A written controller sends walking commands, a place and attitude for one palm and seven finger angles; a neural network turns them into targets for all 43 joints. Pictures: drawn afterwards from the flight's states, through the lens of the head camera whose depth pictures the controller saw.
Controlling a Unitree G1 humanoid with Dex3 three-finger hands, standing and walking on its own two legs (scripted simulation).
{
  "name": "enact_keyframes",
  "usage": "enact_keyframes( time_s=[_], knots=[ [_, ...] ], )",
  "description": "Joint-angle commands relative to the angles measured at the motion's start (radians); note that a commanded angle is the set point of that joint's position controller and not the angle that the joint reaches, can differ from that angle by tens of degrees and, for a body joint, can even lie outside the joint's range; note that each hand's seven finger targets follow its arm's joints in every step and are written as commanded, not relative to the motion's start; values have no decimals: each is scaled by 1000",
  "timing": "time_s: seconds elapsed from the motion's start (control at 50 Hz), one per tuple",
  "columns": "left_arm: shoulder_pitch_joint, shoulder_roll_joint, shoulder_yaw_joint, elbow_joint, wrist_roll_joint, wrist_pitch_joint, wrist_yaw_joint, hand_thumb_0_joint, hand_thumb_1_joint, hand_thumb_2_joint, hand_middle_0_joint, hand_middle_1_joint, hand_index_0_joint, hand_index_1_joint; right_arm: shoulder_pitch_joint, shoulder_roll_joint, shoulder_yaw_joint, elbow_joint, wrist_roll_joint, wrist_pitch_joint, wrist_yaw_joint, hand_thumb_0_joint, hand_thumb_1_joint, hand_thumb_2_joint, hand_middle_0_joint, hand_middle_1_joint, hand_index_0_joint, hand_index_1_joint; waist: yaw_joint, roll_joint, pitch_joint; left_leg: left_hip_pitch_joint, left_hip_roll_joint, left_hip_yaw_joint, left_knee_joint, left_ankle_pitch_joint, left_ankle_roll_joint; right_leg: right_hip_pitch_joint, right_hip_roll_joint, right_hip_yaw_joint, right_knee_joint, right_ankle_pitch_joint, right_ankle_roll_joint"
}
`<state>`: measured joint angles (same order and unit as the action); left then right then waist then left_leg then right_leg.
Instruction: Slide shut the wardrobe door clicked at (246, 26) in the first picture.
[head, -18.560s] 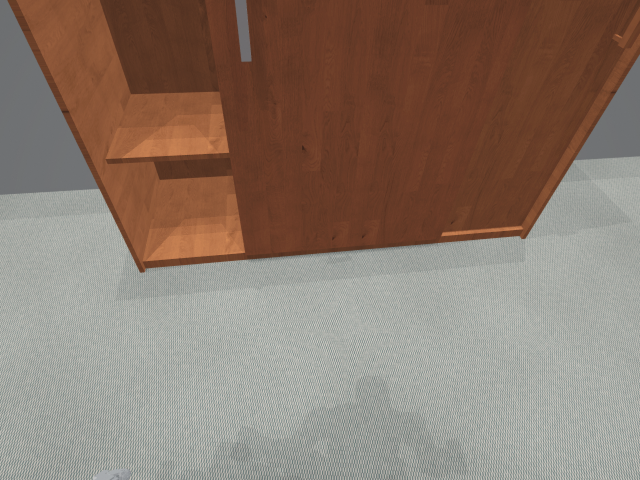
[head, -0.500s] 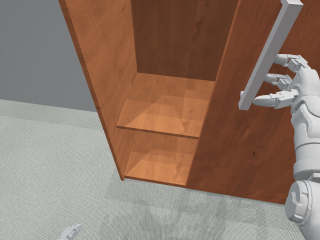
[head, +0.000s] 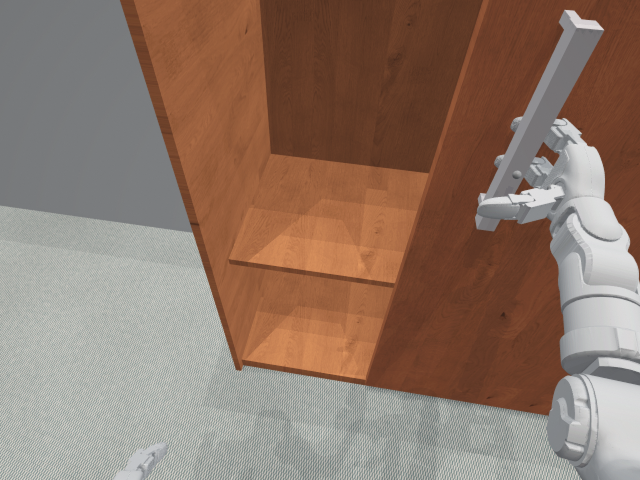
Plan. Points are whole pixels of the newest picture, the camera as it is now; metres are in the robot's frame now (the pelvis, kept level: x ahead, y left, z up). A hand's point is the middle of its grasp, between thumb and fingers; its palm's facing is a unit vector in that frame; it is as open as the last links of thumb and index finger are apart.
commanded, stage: slide the fingers in behind the handle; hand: right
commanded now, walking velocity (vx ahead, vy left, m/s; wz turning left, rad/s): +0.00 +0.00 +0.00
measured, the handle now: (520, 136) +0.50 -0.19 +0.21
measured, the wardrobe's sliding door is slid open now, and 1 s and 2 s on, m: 0.40 0.40 0.40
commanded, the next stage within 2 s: grip the handle and tug to test in 0.68 s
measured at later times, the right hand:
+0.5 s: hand (505, 175) +0.44 -0.17 +0.19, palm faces +0.09 +1.00 -0.01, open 14.0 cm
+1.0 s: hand (505, 174) +0.45 -0.17 +0.19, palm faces +0.09 +1.00 -0.01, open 12.8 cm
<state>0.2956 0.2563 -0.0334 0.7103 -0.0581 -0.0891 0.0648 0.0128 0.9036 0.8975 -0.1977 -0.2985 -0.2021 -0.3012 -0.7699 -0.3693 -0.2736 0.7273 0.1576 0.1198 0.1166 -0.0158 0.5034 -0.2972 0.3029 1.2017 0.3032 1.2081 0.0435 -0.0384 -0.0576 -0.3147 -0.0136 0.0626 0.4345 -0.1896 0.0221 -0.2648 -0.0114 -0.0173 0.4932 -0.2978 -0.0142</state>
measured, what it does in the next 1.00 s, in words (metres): stands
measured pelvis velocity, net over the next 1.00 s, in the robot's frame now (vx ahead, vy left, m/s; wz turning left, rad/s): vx -0.01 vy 0.00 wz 0.01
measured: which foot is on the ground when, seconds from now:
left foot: down 0.00-1.00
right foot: down 0.00-1.00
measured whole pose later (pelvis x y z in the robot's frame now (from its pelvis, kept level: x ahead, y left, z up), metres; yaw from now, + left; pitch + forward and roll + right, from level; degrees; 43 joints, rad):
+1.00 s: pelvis -0.01 +0.00 +0.00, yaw +1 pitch +4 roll +1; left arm 0.32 0.26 -0.03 0.72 -0.06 -0.10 0.07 0.01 0.90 0.90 -0.20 -0.30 -0.20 -0.30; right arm -0.82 -0.38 -0.28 0.82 0.14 0.08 0.09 -0.01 0.33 -0.37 0.32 1.23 0.32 1.23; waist 0.06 -0.03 -0.05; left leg -0.33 -0.02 0.05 0.43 -0.17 0.03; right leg -0.28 -0.02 -0.03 0.49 -0.28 -0.01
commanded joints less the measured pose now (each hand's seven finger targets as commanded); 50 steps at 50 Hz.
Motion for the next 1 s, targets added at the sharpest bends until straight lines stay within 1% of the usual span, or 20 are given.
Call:
enact_keyframes(
  time_s=[0.0, 0.06, 0.18, 0.22, 0.3, 0.34, 0.36, 0.38, 0.44, 0.48, 0.54, 0.56, 0.64, 0.68, 0.72, 0.76, 0.82, 0.86, 0.94, 0.98],
  knots=[
    [-30, 137, 48, -124, -1, -44, 13, 0, 900, 900, -200, -300, -200, -300, -458, -234, -62, -246, 13, -66, -8, 0, 500, -300, 300, 1200, 300, 1200, -6, 23, -312, 210, -13, -36, -13, 318, 9, 65, 10, 32, -46, 341, 0],
    [-48, 131, 49, -135, -3, -42, 11, 0, 900, 900, -200, -300, -200, -300, -434, -199, -41, -292, 14, -58, -15, 0, 500, -300, 300, 1200, 300, 1200, -12, 11, -311, 217, -11, -40, -19, 313, 8, 73, 10, 26, -51, 333, -3],
    [-63, 131, 44, -123, -3, -36, 20, 0, 900, 900, -200, -300, -200, -300, -489, -184, -20, -271, 10, -37, -33, 0, 500, -300, 300, 1200, 300, 1200, 8, 19, -255, 182, -9, -47, -43, 230, 4, 55, 13, 24, -64, 246, -8],
    [-58, 136, 46, -118, 3, -38, 22, 0, 900, 900, -200, -300, -200, -300, -487, -238, -63, -258, 3, -44, -41, 0, 500, -300, 300, 1200, 300, 1200, -4, 28, -274, 199, -6, -54, -44, 219, 6, 48, 14, 23, -62, 240, -9],
    [-56, 129, 41, -122, -1, -40, 23, 0, 900, 900, -200, -300, -200, -300, -516, -188, -10, -241, -1, -60, -29, 0, 500, -300, 300, 1200, 300, 1200, 10, 22, -270, 191, -7, -48, -41, 228, 6, 53, 16, 27, -65, 240, -7],
    [-50, 135, 45, -116, -1, -42, 25, 0, 900, 900, -200, -300, -200, -300, -533, -216, -34, -226, 5, -66, -29, 0, 500, -300, 300, 1200, 300, 1200, 15, 37, -285, 191, -6, -52, -44, 222, 2, 53, 15, 25, -61, 230, -9],
    [-56, 131, 44, -119, -3, -43, 25, 0, 900, 900, -200, -300, -200, -300, -530, -203, -22, -223, 4, -68, -29, 0, 500, -300, 300, 1200, 300, 1200, 8, 16, -283, 189, -6, -54, -43, 215, 4, 51, 17, 24, -61, 224, -9],
    [-56, 128, 41, -119, -2, -47, 23, 0, 900, 900, -200, -300, -200, -300, -552, -167, 9, -218, 4, -71, -26, 0, 500, -300, 300, 1200, 300, 1200, 20, 10, -272, 175, -7, -51, -44, 211, 4, 56, 18, 26, -62, 222, -9],
    [-47, 132, 44, -114, 0, -51, 22, 0, 900, 900, -200, -300, -200, -300, -547, -209, -28, -209, 3, -85, -32, 0, 500, -300, 300, 1200, 300, 1200, 8, 9, -300, 192, -6, -54, -41, 219, 6, 54, 18, 30, -61, 232, -7],
    [-46, 130, 42, -110, -2, -52, 21, 0, 900, 900, -200, -300, -200, -300, -554, -180, -3, -183, 0, -84, -32, 0, 500, -300, 300, 1200, 300, 1200, 19, 24, -278, 176, -7, -51, -42, 213, 4, 48, 19, 28, -60, 223, -9],
    [-38, 138, 43, -106, 0, -49, 22, 0, 900, 900, -200, -300, -200, -300, -547, -230, -41, -138, -9, -84, -37, 0, 500, -300, 300, 1200, 300, 1200, 13, 54, -268, 181, -2, -57, -44, 188, 1, 19, 18, 27, -64, 197, -12],
    [-41, 135, 42, -108, 0, -50, 21, 0, 900, 900, -200, -300, -200, -300, -566, -209, -21, -135, -11, -86, -36, 0, 500, -300, 300, 1200, 300, 1200, 18, 46, -259, 172, -1, -61, -47, 178, -1, 14, 19, 23, -62, 185, -13],
    [-23, 135, 46, -106, 2, -56, 19, 0, 900, 900, -200, -300, -200, -300, -600, -220, -25, -164, -8, -115, -30, 0, 500, -300, 300, 1200, 300, 1200, 21, 23, -313, 187, -4, -59, -36, 220, 3, 42, 18, 27, -54, 223, -10],
    [-22, 134, 45, -106, 1, -59, 18, 0, 900, 900, -200, -300, -200, -300, -583, -208, -21, -137, -6, -117, -27, 0, 500, -300, 300, 1200, 300, 1200, 19, 19, -289, 177, -7, -58, -36, 211, 4, 33, 18, 29, -58, 217, -9],
    [-17, 140, 48, -107, 3, -57, 17, 0, 900, 900, -200, -300, -200, -300, -553, -252, -61, -135, -11, -119, -32, 0, 500, -300, 300, 1200, 300, 1200, 4, 32, -309, 193, -8, -58, -32, 213, 6, 31, 17, 29, -57, 224, -9],
    [-19, 137, 45, -109, 2, -57, 16, 0, 900, 900, -200, -300, -200, -300, -556, -244, -51, -134, -13, -115, -31, 0, 500, -300, 300, 1200, 300, 1200, 7, 14, -295, 188, -5, -60, -34, 213, 5, 22, 17, 24, -58, 219, -9],
    [-15, 142, 50, -111, 2, -57, 16, 0, 900, 900, -200, -300, -200, -300, -552, -248, -57, -138, -14, -113, -32, 0, 360, -360, 315, 1220, 315, 1220, 7, 38, -297, 188, -6, -61, -34, 212, 5, 20, 15, 23, -57, 220, -11],
    [-14, 138, 49, -115, 1, -56, 16, 0, 900, 900, -200, -300, -200, -300, -552, -239, -46, -154, -15, -113, -29, 0, 267, -400, 325, 1233, 325, 1233, 6, 15, -312, 199, -6, -61, -30, 231, 5, 28, 15, 20, -58, 235, -9],
    [-9, 141, 49, -106, 0, -57, 18, 0, 900, 900, -200, -300, -200, -300, -586, -228, -34, -142, -10, -110, -29, 0, 80, -480, 345, 1260, 345, 1260, 26, 20, -280, 161, -9, -57, -38, 201, 4, 30, 13, 26, -58, 215, -10],
    [-10, 141, 50, -108, 1, -60, 17, 0, 900, 900, -200, -300, -200, -300, -569, -223, -37, -151, -8, -113, -28, 0, -13, -520, 355, 1273, 355, 1273, 17, 21, -294, 170, -11, -56, -34, 217, 6, 41, 13, 27, -57, 233, -9]
  ],
)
